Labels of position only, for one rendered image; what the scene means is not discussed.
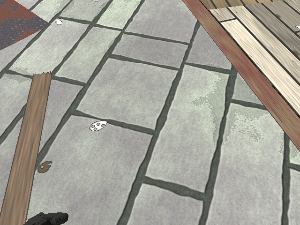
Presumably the left robot hand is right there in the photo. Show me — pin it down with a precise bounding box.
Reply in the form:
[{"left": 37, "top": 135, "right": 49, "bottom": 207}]
[{"left": 23, "top": 212, "right": 68, "bottom": 225}]

